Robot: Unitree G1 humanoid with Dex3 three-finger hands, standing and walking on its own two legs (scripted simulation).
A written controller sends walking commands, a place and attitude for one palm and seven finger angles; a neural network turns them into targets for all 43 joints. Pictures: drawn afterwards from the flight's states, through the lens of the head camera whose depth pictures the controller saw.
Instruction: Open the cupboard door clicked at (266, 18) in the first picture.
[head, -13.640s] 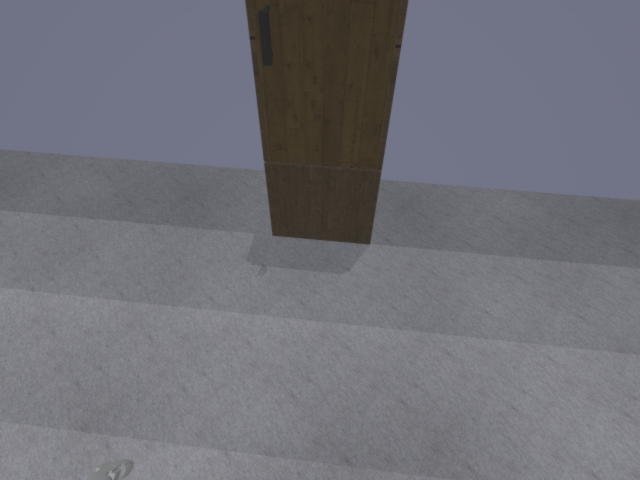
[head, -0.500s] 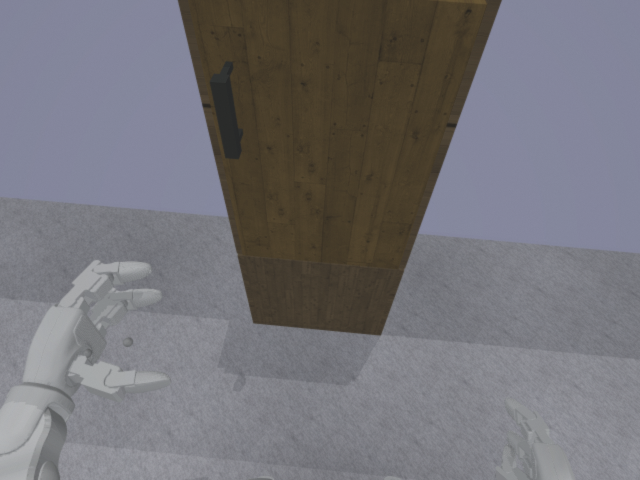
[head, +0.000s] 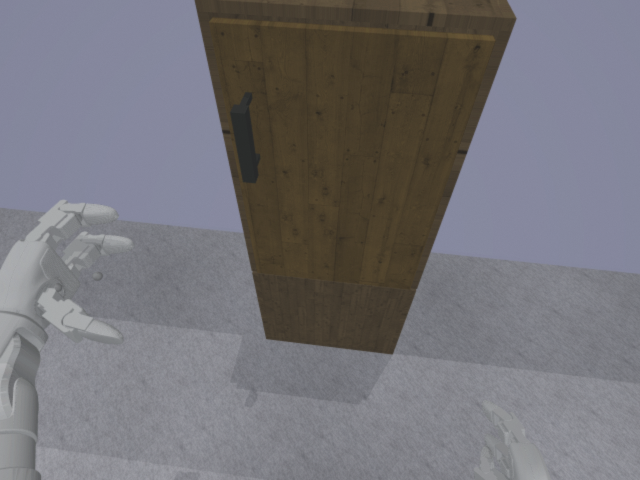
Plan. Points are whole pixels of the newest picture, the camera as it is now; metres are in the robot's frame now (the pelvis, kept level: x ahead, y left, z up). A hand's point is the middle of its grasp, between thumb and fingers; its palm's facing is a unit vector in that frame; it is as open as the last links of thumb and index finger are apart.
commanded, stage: raise the hand with hooked fingers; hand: left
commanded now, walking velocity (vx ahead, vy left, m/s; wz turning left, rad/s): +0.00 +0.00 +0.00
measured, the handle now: (248, 138) +0.59 +0.18 +0.10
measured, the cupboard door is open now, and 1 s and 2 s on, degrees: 0 0 0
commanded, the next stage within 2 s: move the hooked fingers beside the handle in 0.50 s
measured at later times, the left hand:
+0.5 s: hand (121, 278) +0.30 +0.26 +0.11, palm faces +0.00 -1.00 -0.03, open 14.0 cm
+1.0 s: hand (151, 236) +0.36 +0.25 +0.11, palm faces -0.03 -1.00 +0.00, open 14.0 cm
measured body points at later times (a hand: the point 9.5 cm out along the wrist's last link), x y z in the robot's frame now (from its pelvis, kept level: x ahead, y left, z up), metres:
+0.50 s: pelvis +0.00 -0.01 +0.00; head +0.02 -0.02 +0.45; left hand +0.29 +0.31 +0.12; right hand +0.16 -0.26 -0.07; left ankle -0.02 +0.09 -0.72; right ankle +0.01 -0.12 -0.72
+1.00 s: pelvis -0.01 -0.02 +0.00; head +0.03 -0.02 +0.45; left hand +0.35 +0.30 +0.12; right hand +0.12 -0.28 -0.09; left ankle -0.02 +0.09 -0.72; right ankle +0.01 -0.12 -0.72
